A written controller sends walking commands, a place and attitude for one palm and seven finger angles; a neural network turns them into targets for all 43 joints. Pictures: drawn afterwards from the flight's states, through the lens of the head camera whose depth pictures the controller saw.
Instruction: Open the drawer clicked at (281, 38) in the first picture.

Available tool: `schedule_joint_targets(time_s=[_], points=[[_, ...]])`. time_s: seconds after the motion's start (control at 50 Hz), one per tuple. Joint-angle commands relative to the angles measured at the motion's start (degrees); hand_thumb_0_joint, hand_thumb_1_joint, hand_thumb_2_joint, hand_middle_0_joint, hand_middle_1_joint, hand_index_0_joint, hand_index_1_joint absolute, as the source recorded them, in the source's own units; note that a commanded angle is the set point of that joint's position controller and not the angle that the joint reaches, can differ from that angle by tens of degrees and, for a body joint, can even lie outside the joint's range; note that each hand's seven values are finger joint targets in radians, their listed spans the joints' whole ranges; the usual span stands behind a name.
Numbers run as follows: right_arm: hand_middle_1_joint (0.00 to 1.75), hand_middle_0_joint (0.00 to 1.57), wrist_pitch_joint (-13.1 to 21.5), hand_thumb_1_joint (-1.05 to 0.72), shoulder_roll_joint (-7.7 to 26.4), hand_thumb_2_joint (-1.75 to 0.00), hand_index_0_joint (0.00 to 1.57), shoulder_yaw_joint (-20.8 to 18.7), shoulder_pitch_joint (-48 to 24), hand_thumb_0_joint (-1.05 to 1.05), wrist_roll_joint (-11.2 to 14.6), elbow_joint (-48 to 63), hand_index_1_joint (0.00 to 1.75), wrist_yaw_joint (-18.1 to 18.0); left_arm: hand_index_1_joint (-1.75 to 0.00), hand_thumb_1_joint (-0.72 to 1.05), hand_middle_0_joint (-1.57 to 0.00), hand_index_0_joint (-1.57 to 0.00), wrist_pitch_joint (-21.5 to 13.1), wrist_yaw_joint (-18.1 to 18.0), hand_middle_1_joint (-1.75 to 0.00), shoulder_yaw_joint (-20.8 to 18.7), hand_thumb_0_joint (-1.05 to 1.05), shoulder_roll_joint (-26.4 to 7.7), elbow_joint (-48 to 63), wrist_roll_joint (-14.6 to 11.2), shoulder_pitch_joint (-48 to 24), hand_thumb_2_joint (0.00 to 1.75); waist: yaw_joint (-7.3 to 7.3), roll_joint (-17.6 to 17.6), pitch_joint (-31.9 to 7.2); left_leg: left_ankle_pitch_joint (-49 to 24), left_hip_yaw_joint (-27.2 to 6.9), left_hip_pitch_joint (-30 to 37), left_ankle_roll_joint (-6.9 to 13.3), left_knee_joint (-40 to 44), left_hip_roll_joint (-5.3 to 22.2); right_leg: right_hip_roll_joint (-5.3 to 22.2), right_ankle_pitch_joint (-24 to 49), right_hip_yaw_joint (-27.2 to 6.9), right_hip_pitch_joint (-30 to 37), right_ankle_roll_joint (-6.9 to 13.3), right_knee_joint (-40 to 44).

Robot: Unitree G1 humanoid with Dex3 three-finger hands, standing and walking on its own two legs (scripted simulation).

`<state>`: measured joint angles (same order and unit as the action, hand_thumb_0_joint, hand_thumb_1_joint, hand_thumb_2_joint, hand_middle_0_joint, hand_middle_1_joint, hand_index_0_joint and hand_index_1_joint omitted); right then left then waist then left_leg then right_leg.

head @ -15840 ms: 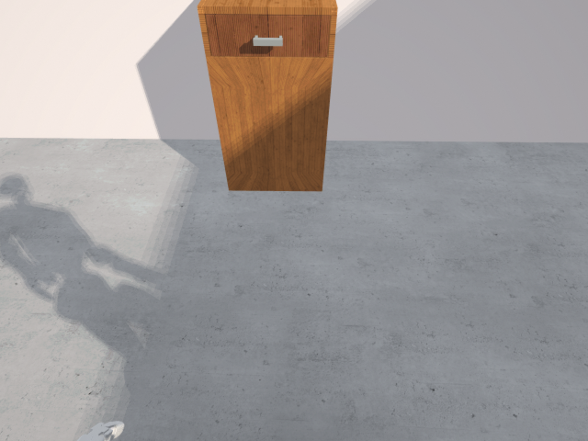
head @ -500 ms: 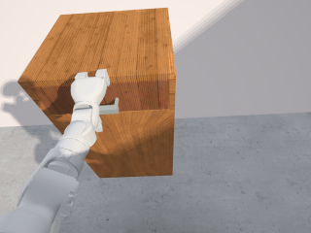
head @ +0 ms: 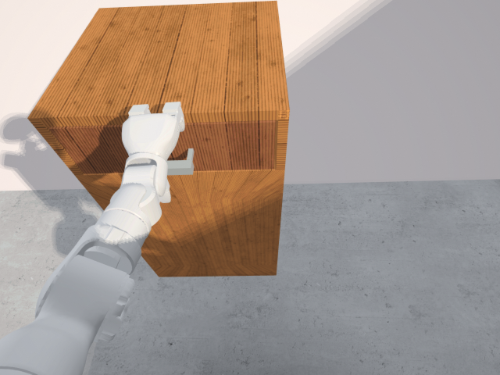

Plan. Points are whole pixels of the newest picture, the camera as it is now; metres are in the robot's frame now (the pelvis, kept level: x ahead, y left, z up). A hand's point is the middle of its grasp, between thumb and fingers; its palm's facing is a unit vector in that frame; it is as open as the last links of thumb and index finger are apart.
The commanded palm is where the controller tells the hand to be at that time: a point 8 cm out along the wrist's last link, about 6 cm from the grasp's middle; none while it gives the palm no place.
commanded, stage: lift the fingers back up to retry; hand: left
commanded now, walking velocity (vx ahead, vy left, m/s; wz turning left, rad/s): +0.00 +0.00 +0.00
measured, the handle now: (168, 160) +0.52 +0.17 +0.01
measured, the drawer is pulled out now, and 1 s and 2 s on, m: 0.00 0.00 0.00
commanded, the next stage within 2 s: re-aim the fingers above the handle in 0.50 s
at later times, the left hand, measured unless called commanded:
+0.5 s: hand (156, 161) +0.47 +0.16 +0.06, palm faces +0.10 -0.02 -1.00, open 13.8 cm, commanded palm +0.45 +0.17 +0.12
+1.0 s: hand (154, 170) +0.45 +0.17 +0.06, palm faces +0.06 -0.03 -1.00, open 13.8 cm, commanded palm +0.44 +0.17 +0.12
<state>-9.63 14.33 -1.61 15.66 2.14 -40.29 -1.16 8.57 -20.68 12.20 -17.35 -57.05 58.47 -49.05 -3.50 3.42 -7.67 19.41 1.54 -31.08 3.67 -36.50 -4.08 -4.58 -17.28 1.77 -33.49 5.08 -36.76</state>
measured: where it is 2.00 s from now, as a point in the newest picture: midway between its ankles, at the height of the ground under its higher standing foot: outside the picture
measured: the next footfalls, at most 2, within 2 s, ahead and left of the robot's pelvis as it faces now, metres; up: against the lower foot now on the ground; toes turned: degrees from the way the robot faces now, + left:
none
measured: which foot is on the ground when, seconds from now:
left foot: down 0.00-1.00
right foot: down 0.00-1.00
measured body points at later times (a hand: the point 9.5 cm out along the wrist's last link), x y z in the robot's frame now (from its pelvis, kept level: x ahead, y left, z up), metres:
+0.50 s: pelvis +0.00 +0.01 -0.01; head +0.07 -0.01 +0.44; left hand +0.46 +0.16 +0.11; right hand +0.05 -0.26 -0.14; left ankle -0.03 +0.08 -0.72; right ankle +0.00 -0.06 -0.72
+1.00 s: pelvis +0.00 +0.01 +0.00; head +0.06 +0.00 +0.45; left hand +0.44 +0.17 +0.11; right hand +0.09 -0.25 -0.13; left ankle -0.03 +0.08 -0.72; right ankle +0.00 -0.06 -0.72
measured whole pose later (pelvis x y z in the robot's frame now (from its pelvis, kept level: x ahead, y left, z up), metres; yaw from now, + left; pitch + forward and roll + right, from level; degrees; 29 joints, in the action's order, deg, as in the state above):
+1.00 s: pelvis +0.00 +0.01 +0.00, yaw -1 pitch +13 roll +0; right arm -8.8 14.4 -2.5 15.2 1.3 -37.0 -1.8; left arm -1.5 -18.9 10.3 -19.5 -48.8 61.3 -40.3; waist -2.7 2.7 -7.1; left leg 20.3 2.3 -29.5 4.7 -37.1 -4.4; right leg -4.3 -17.9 1.0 -31.9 4.2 -37.2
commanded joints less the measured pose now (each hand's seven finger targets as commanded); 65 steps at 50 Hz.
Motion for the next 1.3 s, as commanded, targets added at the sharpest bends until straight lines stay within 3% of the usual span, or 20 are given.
schedule_joint_targets(time_s=[0.0, 0.02, 0.14, 0.24, 0.32, 0.38, 0.44, 0.52, 0.58, 0.68, 0.74, 0.78, 0.84, 0.9, 1.0, 1.1, 1.16, 1.22, 1.24, 1.28], points=[[0.3, 0.2, -0.47, -0.9, 8.88, -0.9, 0.2, -1.67, 1.72, 0.0, 0.26, 5.85, 0.3, -1.87, -1.2, -0.5, -0.3, -0.3, 4.65, 6.09, -1.2, -3.88, 0.0, -14.36, 1.34, -0.47, -23.89, 0.3, -3.38, -11.97, -18.35, -14.72, -0.44, 1.97, 0.0, 3.82, 1.1, 3.95, 22.02, -5.94, 21.3, -4.19, 5.46], [0.3, 0.2, -0.41, -0.9, 8.73, -0.9, 0.2, -1.48, 1.59, 0.0, 0.35, 6.25, 0.3, -2.14, -1.2, -0.5, -0.3, -0.3, 4.27, 7.65, -1.2, -1.55, 0.0, -11.61, 0.62, -0.8, -23.48, 0.3, -3.87, -12.17, -14.28, -12.43, -0.39, 0.92, 0.04, 4.42, 1.08, 4.18, 19.79, -5.91, 19.57, -4.29, 6.5], [0.3, 0.2, 0.49, -0.9, 8.08, -0.9, 0.2, -0.97, 1.29, 0.0, 0.26, 9.26, 0.3, -2.98, -1.2, -0.5, -0.3, -0.3, -4.0, 12.01, -1.2, -1.67, 0.0, -11.96, 5.04, -0.18, -17.83, 0.3, -2.06, -6.86, -10.31, -9.24, -0.54, 0.67, 0.0, 4.01, 1.19, 4.5, 12.79, -6.78, 16.39, -3.11, 6.97], [0.3, 0.2, 2.37, -0.9, 7.45, -0.9, 0.2, -1.84, 2.62, 0.0, -0.17, 10.7, 0.3, -2.99, -1.2, -0.5, -0.3, -0.3, -12.0, 8.86, -1.2, -6.32, 0.0, -16.65, 16.67, -0.68, -23.1, 0.3, -1.38, -4.39, -17.06, -10.1, -1.36, 2.64, 0.01, 2.47, 1.48, 4.26, 11.61, -7.37, 16.52, -2.66, 4.97], [0.3, 0.2, 3.84, -0.9, 6.59, -0.9, 0.2, -3.13, 3.66, 0.0, -0.86, 9.28, 0.3, -2.27, -1.2, -0.5, -0.3, -0.3, -15.63, 1.44, -1.2, -9.32, 0.0, -18.83, 24.62, 1.14, -28.0, 0.3, -0.83, 0.26, -25.26, -14.8, -2.09, 6.63, -0.37, 0.74, 1.43, 3.43, 14.36, -7.03, 15.08, -2.27, 2.53], [0.3, 0.2, 4.43, -0.9, 6.87, -0.9, 0.2, -3.69, 4.27, 0.0, -1.22, 6.51, 0.3, -1.11, -1.2, -0.5, -0.3, -0.3, -12.96, -3.59, -1.2, -9.7, 0.0, -17.96, 20.24, 2.23, -28.31, 0.3, -1.88, 0.93, -23.84, -16.91, -2.7, 7.84, -0.9, -0.25, 1.82, 2.56, 13.39, -5.41, 10.05, -1.97, 1.66], [0.3, 0.2, 4.07, -0.9, 7.19, -0.9, 0.2, -3.69, 4.32, 0.0, -1.31, 5.09, 0.3, 0.18, -1.2, -0.5, -0.3, -0.3, -7.18, -5.11, -1.2, -5.15, 0.0, -11.56, 14.6, 1.51, -29.89, 0.3, -3.21, 0.41, -23.22, -18.68, -2.57, 9.35, -1.22, 0.14, 2.04, 2.08, 13.44, -3.82, 8.04, -1.9, 1.97], [0.3, 0.2, 2.42, -0.9, 7.83, -0.9, 0.2, -3.56, 4.69, 0.0, -0.54, 4.68, 0.3, 1.02, -1.2, -0.5, -0.3, -0.3, 0.39, -1.17, -1.2, -0.69, 0.0, -6.35, 7.23, -0.12, -26.6, 0.3, -3.17, -3.23, -22.51, -21.83, -2.24, 10.76, -1.24, 1.36, 2.37, 1.78, 17.3, -3.11, 10.37, -2.36, 2.96], [0.3, 0.2, 0.81, -0.9, 8.41, -0.9, 0.2, -3.1, 3.83, 0.0, -0.25, 5.09, 0.3, 0.39, -1.2, -0.5, -0.3, -0.3, 1.99, 2.22, -1.2, -2.16, 0.0, -8.96, 5.58, -0.13, -25.54, 0.3, -2.96, -7.49, -20.51, -21.54, -1.97, 8.68, -0.57, 2.19, 2.14, 2.21, 19.78, -3.72, 13.83, -2.75, 3.78], [0.3, 0.2, -0.26, -0.9, 8.15, -0.9, 0.2, -2.04, 1.92, 0.0, -0.09, 7.8, 0.3, -0.93, -1.2, -0.5, -0.3, -0.3, -0.53, 7.58, -1.2, -2.76, 0.0, -9.32, 5.36, -0.55, -16.88, 0.3, -1.08, -10.87, -14.3, -17.9, -1.61, 5.07, -0.08, 4.27, 1.86, 3.0, 19.52, -4.15, 17.07, -2.69, 4.95], [0.3, 0.2, 0.37, -0.9, 7.57, -0.9, 0.2, -2.14, 1.15, 0.0, -0.37, 9.64, 0.3, -1.2, -1.2, -0.5, -0.3, -0.3, -5.21, 8.71, -1.2, -1.92, 0.0, -8.44, 12.07, -0.06, -17.4, 0.3, -0.32, -7.59, -15.17, -18.13, -1.55, 6.96, -0.03, 4.2, 1.98, 3.21, 18.44, -4.57, 16.84, -2.23, 5.1], [0.3, 0.2, 0.76, -0.9, 7.0, -0.9, 0.2, -2.33, 1.28, 0.0, -0.58, 10.31, 0.3, -1.39, -1.2, -0.5, -0.3, -0.3, -8.77, 7.51, -1.2, -5.44, 0.0, -12.81, 17.46, 0.73, -17.85, 0.3, 1.0, -4.11, -17.94, -19.62, -1.69, 8.59, -0.18, 3.64, 2.05, 3.1, 18.73, -5.14, 17.12, -1.83, 4.04], [0.3, 0.2, 1.62, -0.9, 6.18, -0.9, 0.2, -2.74, 1.14, 0.0, -1.02, 10.13, 0.3, -1.18, -1.2, -0.5, -0.3, -0.3, -11.9, 3.68, -1.2, -6.99, 0.0, -14.37, 22.97, 1.86, -21.56, 0.3, 1.07, -0.69, -19.71, -21.54, -2.24, 10.27, -0.78, 2.82, 2.16, 2.77, 17.44, -4.78, 14.81, -1.45, 3.13], [0.3, 0.2, 2.29, -0.9, 6.07, -0.9, 0.2, -2.94, 1.01, 0.0, -1.18, 8.63, 0.3, -0.9, -1.2, -0.5, -0.3, -0.3, -10.9, -1.14, -1.2, -9.88, 0.0, -17.17, 22.45, 2.92, -22.99, 0.3, 0.92, -0.73, -20.17, -21.59, -2.53, 10.45, -1.33, 2.4, 2.33, 2.26, 15.77, -4.46, 12.7, -1.38, 2.54], [0.3, 0.2, 2.72, -0.9, 6.76, -0.9, 0.2, -3.36, 1.46, 0.0, -0.79, 6.26, 0.3, -0.01, -1.2, -0.5, -0.3, -0.3, -4.48, -2.93, -1.2, -3.94, 0.0, -10.44, 16.59, 1.97, -26.66, 0.3, -1.72, -1.36, -21.07, -21.99, -3.0, 13.67, -1.89, 2.41, 2.78, 1.88, 14.19, -3.02, 9.43, -1.74, 3.1], [0.3, 0.2, 1.62, -0.9, 7.69, -0.9, 0.2, -3.81, 2.44, 0.0, -0.27, 5.72, 0.3, 0.47, -1.2, -0.5, -0.3, -0.3, -0.82, 4.6, -1.2, 3.86, 0.0, -1.29, 11.78, -1.78, -24.3, 0.3, -3.63, -4.84, -20.69, -24.8, -3.13, 16.26, -1.47, 2.38, 2.91, 2.19, 17.75, -2.84, 10.48, -2.51, 4.6], [0.3, 0.2, 1.03, -0.9, 7.91, -0.9, 0.2, -3.46, 2.21, 0.0, -0.58, 6.46, 0.3, 0.0, -1.2, -0.5, -0.3, -0.3, -3.55, 8.53, -1.2, 2.78, 0.0, -2.2, 12.55, -2.57, -20.98, 0.3, -2.83, -7.62, -19.68, -26.15, -3.4, 14.7, -0.78, 2.26, 2.46, 2.45, 20.96, -3.39, 13.14, -2.55, 4.45], [0.3, 0.2, 0.82, -0.9, 7.66, -0.9, 0.2, -2.68, 2.05, 0.0, -0.88, 7.42, 0.3, -0.66, -1.2, -0.5, -0.3, -0.3, -7.54, 8.24, -1.2, -3.58, 0.0, -9.96, 14.89, -1.37, -19.99, 0.3, -0.56, -7.1, -17.74, -22.87, -2.68, 9.98, -0.4, 3.08, 1.95, 2.86, 21.64, -4.36, 16.22, -2.21, 4.08], [0.3, 0.2, 0.8, -0.9, 7.77, -0.9, 0.2, -2.59, 1.89, 0.0, -1.25, 7.71, 0.3, -0.96, -1.2, -0.5, -0.3, -0.3, -8.97, 7.05, -1.2, -8.06, 0.0, -15.25, 16.63, -0.35, -19.69, 0.3, 1.02, -6.58, -19.38, -24.16, -2.59, 9.03, -0.41, 3.03, 1.86, 2.87, 23.28, -4.82, 18.33, -1.89, 3.41], [0.3, 0.2, 0.84, -0.9, 6.47, -0.9, 0.2, -2.39, 1.37, 0.0, -1.6, 8.61, 0.3, -0.99, -1.2, -0.5, -0.3, -0.3, -10.61, 3.77, -1.2, -11.53, 0.0, -18.75, 20.4, 1.46, -18.63, 0.3, 3.1, -2.59, -22.19, -27.39, -2.13, 8.43, -0.96, 2.8, 1.84, 2.88, 25.79, -5.15, 19.9, -1.48, 1.77]])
